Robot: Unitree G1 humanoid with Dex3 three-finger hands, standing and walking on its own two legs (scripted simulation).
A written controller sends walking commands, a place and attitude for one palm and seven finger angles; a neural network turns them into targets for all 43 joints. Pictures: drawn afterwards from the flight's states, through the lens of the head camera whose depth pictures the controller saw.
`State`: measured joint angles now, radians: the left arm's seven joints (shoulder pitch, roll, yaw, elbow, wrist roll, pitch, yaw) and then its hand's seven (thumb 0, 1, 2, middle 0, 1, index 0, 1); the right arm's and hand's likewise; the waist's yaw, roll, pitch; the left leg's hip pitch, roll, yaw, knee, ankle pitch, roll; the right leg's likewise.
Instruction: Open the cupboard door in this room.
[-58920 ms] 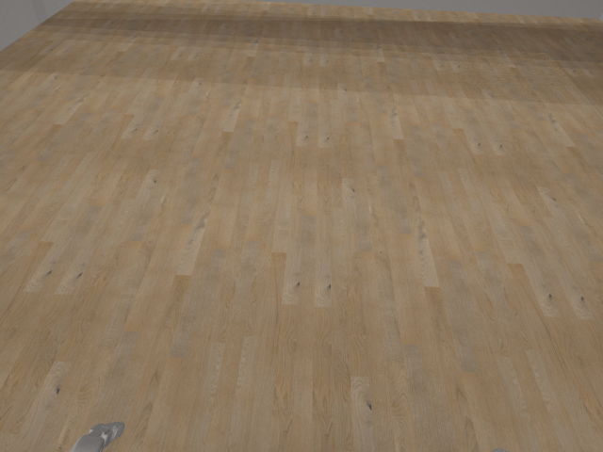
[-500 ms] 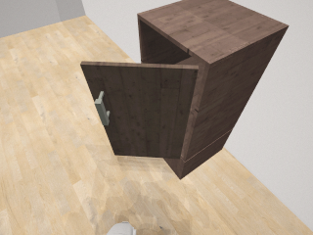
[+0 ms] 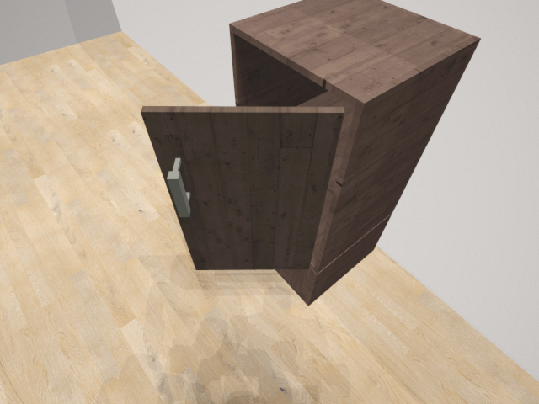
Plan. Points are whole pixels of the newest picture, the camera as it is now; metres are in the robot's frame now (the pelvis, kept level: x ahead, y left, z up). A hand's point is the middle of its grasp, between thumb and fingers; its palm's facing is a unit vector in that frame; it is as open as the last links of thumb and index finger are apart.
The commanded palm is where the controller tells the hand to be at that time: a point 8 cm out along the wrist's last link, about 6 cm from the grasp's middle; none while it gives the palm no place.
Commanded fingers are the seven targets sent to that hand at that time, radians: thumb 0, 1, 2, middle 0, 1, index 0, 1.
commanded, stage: come to a stop and stand still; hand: left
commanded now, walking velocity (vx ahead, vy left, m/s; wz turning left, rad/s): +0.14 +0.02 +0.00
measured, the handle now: (181, 188) +0.52 +0.21 -0.04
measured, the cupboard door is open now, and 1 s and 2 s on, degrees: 51 51 51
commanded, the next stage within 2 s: none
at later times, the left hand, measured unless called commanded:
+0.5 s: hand out of the picture -0.04 +0.13 -0.18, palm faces +0.10 -0.99 -0.14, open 7.3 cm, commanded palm none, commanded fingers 0.00 0.90 0.90 -0.20 -0.30 -0.20 -0.30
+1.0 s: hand out of the picture +0.06 +0.28 -0.17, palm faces +0.02 -0.96 -0.27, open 7.3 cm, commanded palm none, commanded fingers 0.00 0.90 0.90 -0.20 -0.30 -0.20 -0.30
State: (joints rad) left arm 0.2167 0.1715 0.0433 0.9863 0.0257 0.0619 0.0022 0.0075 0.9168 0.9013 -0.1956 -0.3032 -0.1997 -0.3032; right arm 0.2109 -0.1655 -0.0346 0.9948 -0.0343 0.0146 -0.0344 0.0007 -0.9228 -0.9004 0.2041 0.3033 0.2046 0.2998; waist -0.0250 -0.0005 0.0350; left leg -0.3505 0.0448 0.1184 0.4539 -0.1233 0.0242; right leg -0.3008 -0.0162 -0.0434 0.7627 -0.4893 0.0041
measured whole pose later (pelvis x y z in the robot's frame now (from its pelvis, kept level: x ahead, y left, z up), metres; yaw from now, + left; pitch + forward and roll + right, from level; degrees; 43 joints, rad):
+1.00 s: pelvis -0.01 +0.07 +0.00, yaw -1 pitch -2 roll -1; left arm 0.23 0.25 0.01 0.96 0.02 0.03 0.04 0.01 0.91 0.90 -0.20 -0.30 -0.20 -0.30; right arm 0.18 -0.18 -0.01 0.99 -0.02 -0.01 -0.03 0.01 -0.91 -0.90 0.20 0.30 0.20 0.30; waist 0.01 -0.02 0.03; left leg -0.22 -0.09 0.12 0.51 -0.26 0.14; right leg -0.15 -0.09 0.00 0.53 -0.34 0.01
